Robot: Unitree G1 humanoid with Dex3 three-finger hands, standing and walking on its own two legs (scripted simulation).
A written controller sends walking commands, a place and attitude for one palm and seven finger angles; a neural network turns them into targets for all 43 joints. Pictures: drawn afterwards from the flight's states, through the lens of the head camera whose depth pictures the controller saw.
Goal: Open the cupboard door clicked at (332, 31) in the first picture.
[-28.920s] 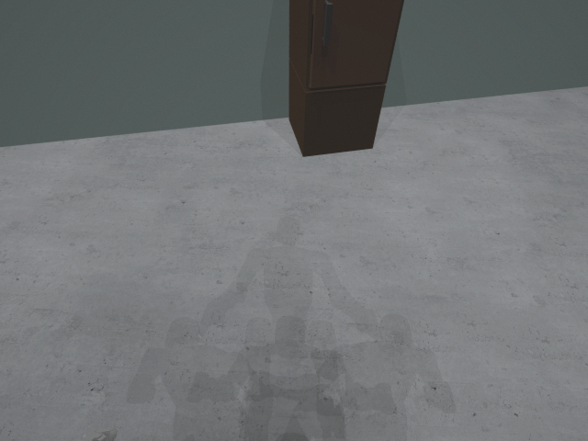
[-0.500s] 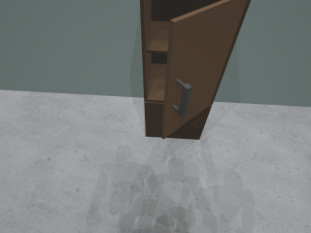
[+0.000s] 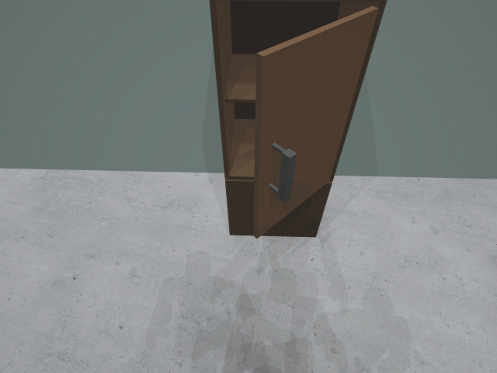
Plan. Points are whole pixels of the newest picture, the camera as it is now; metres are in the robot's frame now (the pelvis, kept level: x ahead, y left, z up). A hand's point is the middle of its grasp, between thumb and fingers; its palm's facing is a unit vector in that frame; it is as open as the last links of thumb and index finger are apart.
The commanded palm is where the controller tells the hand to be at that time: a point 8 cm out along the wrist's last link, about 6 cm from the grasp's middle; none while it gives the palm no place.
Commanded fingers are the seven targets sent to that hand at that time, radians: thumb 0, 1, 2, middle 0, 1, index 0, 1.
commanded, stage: look to check the result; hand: left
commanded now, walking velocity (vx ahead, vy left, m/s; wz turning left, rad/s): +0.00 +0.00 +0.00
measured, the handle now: (280, 172) +0.58 -0.05 -0.06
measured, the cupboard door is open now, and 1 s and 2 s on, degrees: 44 44 44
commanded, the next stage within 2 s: walk to a spot facing it in 0.60 s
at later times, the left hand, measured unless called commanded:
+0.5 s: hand out of the picture +0.03 +0.22 -0.17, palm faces -0.01 -0.96 -0.28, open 7.4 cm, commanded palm none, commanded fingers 0.00 0.90 0.90 -0.20 -0.30 -0.20 -0.30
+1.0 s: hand out of the picture +0.04 +0.20 -0.18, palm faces -0.07 -0.97 -0.23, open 7.4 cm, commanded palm none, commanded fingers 0.00 0.90 0.90 -0.20 -0.30 -0.20 -0.30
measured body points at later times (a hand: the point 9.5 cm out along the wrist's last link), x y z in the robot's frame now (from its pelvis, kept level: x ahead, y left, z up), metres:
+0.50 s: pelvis +0.01 +0.00 +0.00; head +0.03 +0.00 +0.45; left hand +0.03 +0.27 -0.15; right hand +0.05 -0.25 -0.15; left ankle +0.05 +0.11 -0.74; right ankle -0.05 -0.09 -0.74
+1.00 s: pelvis +0.01 +0.01 -0.01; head +0.03 +0.01 +0.44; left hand +0.04 +0.26 -0.16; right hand +0.02 -0.24 -0.16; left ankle +0.05 +0.11 -0.74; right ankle -0.05 -0.09 -0.74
